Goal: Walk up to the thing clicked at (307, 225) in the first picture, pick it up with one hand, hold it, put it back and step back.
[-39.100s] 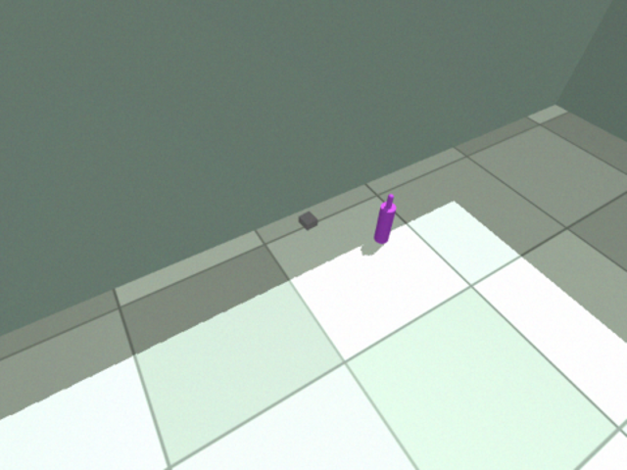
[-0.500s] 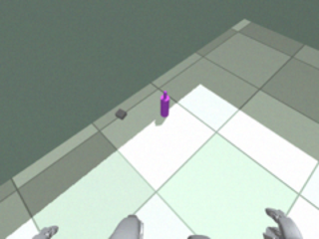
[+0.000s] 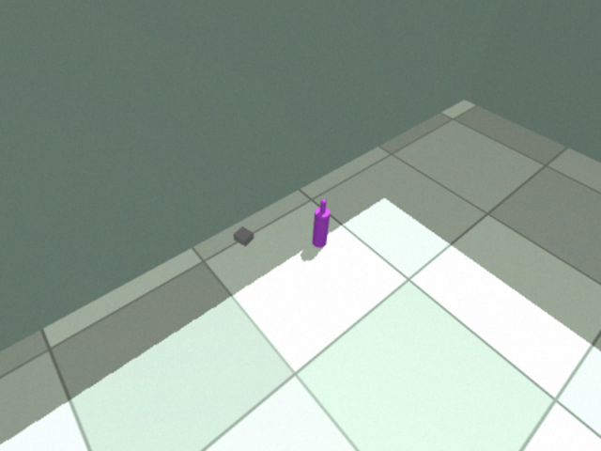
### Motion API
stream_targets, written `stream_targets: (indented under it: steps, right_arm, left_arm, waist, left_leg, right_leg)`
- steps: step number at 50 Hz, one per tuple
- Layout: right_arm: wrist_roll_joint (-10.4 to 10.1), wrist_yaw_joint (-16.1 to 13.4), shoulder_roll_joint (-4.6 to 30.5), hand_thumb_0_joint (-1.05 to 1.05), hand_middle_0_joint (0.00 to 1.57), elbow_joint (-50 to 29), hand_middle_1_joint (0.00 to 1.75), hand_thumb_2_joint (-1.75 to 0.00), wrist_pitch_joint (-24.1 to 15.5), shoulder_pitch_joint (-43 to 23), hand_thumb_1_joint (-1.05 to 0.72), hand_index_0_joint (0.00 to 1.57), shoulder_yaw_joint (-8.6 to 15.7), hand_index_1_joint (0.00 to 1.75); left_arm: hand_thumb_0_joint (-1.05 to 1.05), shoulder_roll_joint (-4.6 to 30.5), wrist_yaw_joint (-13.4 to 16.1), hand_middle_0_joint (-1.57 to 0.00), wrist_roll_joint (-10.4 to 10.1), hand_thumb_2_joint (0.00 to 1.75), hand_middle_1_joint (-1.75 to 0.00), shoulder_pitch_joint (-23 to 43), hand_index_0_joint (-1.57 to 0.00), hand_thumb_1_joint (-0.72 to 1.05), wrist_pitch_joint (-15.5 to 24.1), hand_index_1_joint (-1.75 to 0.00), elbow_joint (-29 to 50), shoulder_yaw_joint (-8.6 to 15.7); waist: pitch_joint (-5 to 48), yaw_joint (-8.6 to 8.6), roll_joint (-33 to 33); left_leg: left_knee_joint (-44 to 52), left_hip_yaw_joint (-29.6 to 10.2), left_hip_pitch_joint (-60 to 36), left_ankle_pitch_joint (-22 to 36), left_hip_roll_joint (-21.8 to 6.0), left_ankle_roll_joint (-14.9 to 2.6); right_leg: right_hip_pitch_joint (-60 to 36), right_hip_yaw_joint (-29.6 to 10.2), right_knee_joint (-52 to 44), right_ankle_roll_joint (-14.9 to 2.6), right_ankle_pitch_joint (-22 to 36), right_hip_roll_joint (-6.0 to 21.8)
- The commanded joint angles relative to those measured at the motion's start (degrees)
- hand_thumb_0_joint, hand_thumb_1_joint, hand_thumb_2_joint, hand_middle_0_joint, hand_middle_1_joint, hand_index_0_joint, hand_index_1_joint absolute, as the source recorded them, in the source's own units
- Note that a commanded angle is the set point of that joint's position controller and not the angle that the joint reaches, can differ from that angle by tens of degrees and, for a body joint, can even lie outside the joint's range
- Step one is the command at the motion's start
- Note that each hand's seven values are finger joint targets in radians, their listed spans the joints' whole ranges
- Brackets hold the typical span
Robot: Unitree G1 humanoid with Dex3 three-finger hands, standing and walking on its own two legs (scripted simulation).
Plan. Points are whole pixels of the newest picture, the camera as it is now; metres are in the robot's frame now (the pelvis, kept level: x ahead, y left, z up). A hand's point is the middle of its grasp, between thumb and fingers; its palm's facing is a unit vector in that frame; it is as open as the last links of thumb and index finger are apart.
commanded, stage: step back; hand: left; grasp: from above
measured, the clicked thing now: (243, 236) +1.09 +0.25 -0.75
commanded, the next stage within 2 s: stand in 0.70 s
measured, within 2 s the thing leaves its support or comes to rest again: neither
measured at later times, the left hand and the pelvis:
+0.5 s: hand out of the picture +0.11 +0.29 -0.16, palm faces +0.01 -0.94 -0.35, open 7.4 cm; pelvis +0.04 +0.03 +0.00, yaw -1 degrees
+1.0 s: hand out of the picture +0.15 +0.27 -0.14, palm faces -0.05 -0.94 -0.33, open 7.4 cm; pelvis +0.05 +0.03 +0.02, yaw -2 degrees
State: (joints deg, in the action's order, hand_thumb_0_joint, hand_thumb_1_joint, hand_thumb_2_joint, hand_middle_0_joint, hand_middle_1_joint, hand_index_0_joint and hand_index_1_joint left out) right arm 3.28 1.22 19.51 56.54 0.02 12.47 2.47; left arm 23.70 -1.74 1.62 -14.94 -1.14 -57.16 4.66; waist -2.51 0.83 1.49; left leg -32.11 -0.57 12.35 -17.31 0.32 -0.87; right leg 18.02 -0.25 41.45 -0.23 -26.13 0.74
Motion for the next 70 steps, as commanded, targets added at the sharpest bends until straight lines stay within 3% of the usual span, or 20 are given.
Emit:
stream_targets:
  steps: [1, 2, 3, 4, 6, 12, 15, 16, 17, 18, 19, 23, 31, 36, 42, 50, 54, 56, 63, 70]
  right_arm:
    - [-0.9, -0.6, 14.4, 0.0, 0.2, -5.5, 0.3, -0.9, -0.3, -5.6, -0.9, 0.2, 3.8, 0.3]
    - [-1.3, -0.8, 11.5, 0.0, 0.2, -6.0, 0.3, -0.9, -0.1, -4.6, -0.9, 0.2, 3.0, 0.3]
    - [-1.4, -0.9, 9.5, 0.0, 0.2, -7.7, 0.3, -0.9, -0.3, -7.1, -0.9, 0.2, 2.4, 0.3]
    - [-0.9, -1.4, 13.0, 0.0, 0.2, -7.1, 0.3, -0.9, -0.2, -7.5, -0.9, 0.2, 3.5, 0.3]
    - [-1.6, -0.8, 14.4, 0.0, 0.2, -5.1, 0.3, -0.9, -0.9, -3.2, -0.9, 0.2, 4.1, 0.3]
    - [-1.3, -0.1, 11.5, 0.0, 0.2, -3.3, 0.3, -0.9, -1.4, -1.7, -0.9, 0.2, 3.5, 0.3]
    - [-1.3, -0.9, 10.7, 0.0, 0.2, -1.9, 0.3, -0.9, -2.0, -1.4, -0.9, 0.2, 3.6, 0.3]
    - [-1.0, -1.5, 11.7, 0.0, 0.2, -1.5, 0.3, -0.9, -2.4, -0.2, -0.9, 0.2, 3.7, 0.3]
    - [-1.0, -1.9, 14.3, 0.0, 0.2, -2.2, 0.3, -0.9, -2.8, -1.9, -0.9, 0.2, 3.7, 0.3]
    - [-1.7, -1.8, 17.4, 0.0, 0.2, -2.8, 0.3, -0.9, -2.7, -4.6, -0.9, 0.2, 3.7, 0.3]
    - [-1.7, -1.7, 17.4, 0.0, 0.2, -2.8, 0.3, -0.9, -2.6, -7.1, -0.9, 0.2, 3.6, 0.3]
    - [-2.0, -1.8, 13.7, 0.0, 0.2, -1.8, 0.3, -0.9, -2.3, -10.0, -0.9, 0.2, 2.0, 0.3]
    - [-2.6, -2.1, 12.4, 0.0, 0.2, 1.3, 0.3, -0.9, -2.5, -11.2, -0.9, 0.2, 1.7, 0.3]
    - [-3.1, -1.6, 12.2, 0.0, 0.2, 2.6, 0.3, -0.9, -2.1, -12.3, -0.9, 0.2, 1.2, 0.3]
    - [-3.1, -1.4, 11.9, 0.0, 0.2, 3.6, 0.3, -0.9, -2.2, -13.3, -0.9, 0.2, 1.1, 0.3]
    - [-2.9, -1.0, 11.5, 0.0, 0.2, 5.0, 0.3, -0.9, -1.7, -13.6, -0.9, 0.2, 0.7, 0.3]
    - [-2.9, -0.9, 11.9, 0.0, 0.2, 5.5, 0.3, -0.9, -1.6, -13.3, -0.9, 0.2, 0.7, 0.3]
    - [-2.8, -0.9, 12.0, 0.0, 0.2, 5.5, 0.3, -0.9, -1.8, -12.7, -0.9, 0.2, 0.8, 0.3]
    - [-2.7, -0.9, 12.5, 0.0, 0.2, 6.3, 0.3, -0.9, -1.6, -10.9, -0.9, 0.2, 0.6, 0.3]
    - [-2.6, -1.0, 12.7, 0.0, 0.2, 6.5, 0.3, -0.9, -1.4, -9.4, -0.9, 0.2, 0.6, 0.3]
  left_arm:
    - [0.0, 8.5, 1.3, -0.2, 0.3, 0.9, -0.3, -0.6, -0.2, 0.9, 3.6, -0.3, 2.7, 2.2]
    - [0.0, 10.5, 1.9, -0.2, 0.9, 0.9, -0.3, -3.4, -0.2, 0.9, 4.1, -0.3, 1.8, 3.0]
    - [0.0, 16.0, 2.3, -0.2, 1.3, 0.9, -0.3, -4.7, -0.2, 0.9, 4.4, -0.3, 2.2, 4.1]
    - [0.0, 18.1, 2.3, -0.2, 1.3, 0.9, -0.3, -0.4, -0.2, 0.9, 4.7, -0.3, 3.9, 4.5]
    - [0.0, 15.3, 2.4, -0.2, 0.5, 0.9, -0.3, 3.1, -0.2, 0.9, 5.3, -0.3, 5.0, 3.8]
    - [0.0, 13.1, 1.9, -0.2, 0.3, 0.9, -0.3, 6.1, -0.2, 0.9, 5.0, -0.3, 5.9, 2.4]
    - [0.0, 11.0, 1.8, -0.2, -0.5, 0.9, -0.3, 5.8, -0.2, 0.9, 3.7, -0.3, 6.0, 0.8]
    - [0.0, 9.3, 1.8, -0.2, -0.7, 0.9, -0.3, 5.2, -0.2, 0.9, 3.5, -0.3, 6.0, 0.1]
    - [0.0, 6.9, 1.8, -0.2, -1.6, 0.9, -0.3, 4.2, -0.2, 0.9, 3.1, -0.3, 5.9, -0.7]
    - [0.0, 8.5, 2.2, -0.2, -2.0, 0.9, -0.3, 4.1, -0.2, 0.9, 2.6, -0.3, 4.8, -0.2]
    - [0.0, 9.0, 2.3, -0.2, -1.6, 0.9, -0.3, 3.5, -0.2, 0.9, 2.4, -0.3, 3.4, -0.1]
    - [0.0, 10.3, 2.2, -0.2, -1.4, 0.9, -0.3, 4.1, -0.2, 0.9, 3.3, -0.3, 1.3, -0.2]
    - [0.0, 9.8, 2.7, -0.2, -1.4, 0.9, -0.3, 8.6, -0.2, 0.9, 3.4, -0.3, -0.3, -0.5]
    - [0.0, 7.9, 2.2, -0.2, -1.6, 0.9, -0.3, 10.8, -0.2, 0.9, 3.2, -0.3, -1.5, -1.9]
    - [0.0, 8.6, 2.4, -0.2, -1.3, 0.9, -0.3, 12.1, -0.2, 0.9, 3.4, -0.3, -2.8, -2.1]
    - [0.0, 8.8, 2.2, -0.2, -1.1, 0.9, -0.3, 13.0, -0.2, 0.9, 3.4, -0.3, -3.9, -2.2]
    - [0.0, 9.0, 2.2, -0.2, -1.1, 0.9, -0.3, 12.4, -0.2, 0.9, 3.4, -0.3, -4.2, -2.1]
    - [0.0, 9.1, 2.2, -0.2, -1.0, 0.9, -0.3, 12.4, -0.2, 0.9, 3.6, -0.3, -4.1, -2.2]
    - [0.0, 8.8, 2.0, -0.2, -1.1, 0.9, -0.3, 10.7, -0.2, 0.9, 3.2, -0.3, -4.5, -2.4]
    - [0.0, 9.1, 2.0, -0.2, -1.1, 0.9, -0.3, 10.9, -0.2, 0.9, 2.9, -0.3, -4.1, -2.5]
  waist:
    - [-1.4, 1.67, -7.5]
    - [-0.5, 2.71, -0.6]
    - [-1.4, 4.31, 10.2]
    - [-6.3, 3.46, 5.1]
    - [-6.8, 0.67, 0.3]
    - [-1.9, 0.01, 6.6]
    - [1.7, -1.05, 3.7]
    - [4.1, -1.87, 2.2]
    - [4.9, -0.72, -5.2]
    - [5.1, 0.14, -7.9]
    - [4.0, 1.04, -7.5]
    - [3.2, 0.94, -8.2]
    - [8.7, -0.37, -3.4]
    - [5.8, -0.83, -3.1]
    - [7.7, -1.02, -1.5]
    - [3.0, -1.39, -0.8]
    - [3.0, -1.28, -1.8]
    - [5.1, -1.52, -1.4]
    - [1.6, -1.49, -1.5]
    - [1.7, -1.97, -2.5]
  left_leg:
    - [7.5, -8.7, 10.7, -19.1, -8.3, -5.27]
    - [-2.9, -6.0, 16.7, -15.9, -5.2, -3.06]
    - [-15.3, -1.8, 26.7, -16.2, 2.9, -0.56]
    - [-20.9, -7.6, 22.9, -14.7, -0.2, 0.03]
    - [-21.9, -8.6, 21.7, -8.8, -2.1, 0.0]
    - [-6.2, -0.3, 6.4, -5.2, -2.5, 1.62]
    - [5.8, 2.6, -4.9, 5.1, 0.0, 1.12]
    - [7.7, -0.7, -8.0, 8.1, -2.6, 0.06]
    - [10.8, -13.1, -6.2, 8.8, -11.5, -2.57]
    - [12.3, -18.3, 0.3, 5.3, -16.9, -8.35]
    - [12.5, -17.9, 4.0, 4.2, -17.5, -9.24]
    - [8.4, -7.2, 5.1, 9.0, -9.0, -1.79]
    - [5.7, -2.4, -5.3, 27.9, -8.6, -1.65]
    - [10.4, -3.5, -5.4, 21.0, -8.4, -0.95]
    - [11.4, -2.6, -10.2, 26.2, -8.5, -0.37]
    - [15.3, -2.7, -7.3, 12.9, -7.6, 0.55]
    - [15.9, -2.8, -7.4, 10.7, -7.5, 0.6]
    - [15.0, -2.7, -8.8, 14.8, -8.0, 0.33]
    - [16.7, -3.2, -6.1, 7.4, -7.6, 0.61]
    - [17.1, -3.7, -5.1, 4.7, -7.7, 0.49]
  right_leg:
    - [-13.3, 2.4, -18.2, -1.49, 5.6, -2.7]
    - [-18.9, -7.5, -21.5, -2.71, 1.1, 1.7]
    - [-18.0, -30.2, -30.4, -8.51, -16.0, 14.4]
    - [-6.2, -35.9, -33.1, -12.32, -24.9, 21.9]
    - [-6.3, -28.2, -30.6, -12.16, -17.5, 18.5]
    - [-0.3, -10.7, -24.0, -8.95, 3.1, 12.3]
    - [0.8, -5.3, -13.2, -6.14, 19.8, 8.6]
    - [1.5, -4.1, -9.3, -4.72, 24.2, 7.5]
    - [2.9, -1.9, -5.8, -1.59, 18.3, 2.9]
    - [-1.8, 0.3, -3.6, -0.8, 4.1, 0.1]
    - [-6.0, -0.6, -4.5, -1.07, 0.7, 0.9]
    - [-10.2, -4.8, -14.4, -2.23, 17.2, 3.5]
    - [-11.4, -4.2, -15.2, -1.38, 31.4, 4.9]
    - [-11.1, -5.0, -20.1, -0.47, 26.8, 5.6]
    - [-12.9, -4.6, -22.2, -0.22, 31.7, 6.6]
    - [-10.4, -5.4, -26.9, -0.1, 19.3, 6.5]
    - [-9.7, -5.5, -27.5, -0.19, 17.5, 6.5]
    - [-11.1, -5.5, -26.7, -0.31, 21.8, 6.9]
    - [-8.4, -5.4, -27.8, -0.33, 13.3, 6.1]
    - [-7.9, -5.5, -27.5, -0.58, 11.7, 6.0]
